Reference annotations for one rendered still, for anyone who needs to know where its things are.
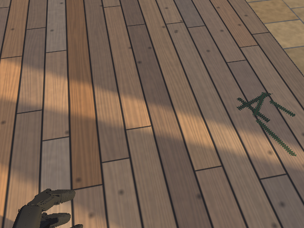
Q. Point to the robot left hand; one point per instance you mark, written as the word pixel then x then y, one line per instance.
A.
pixel 30 215

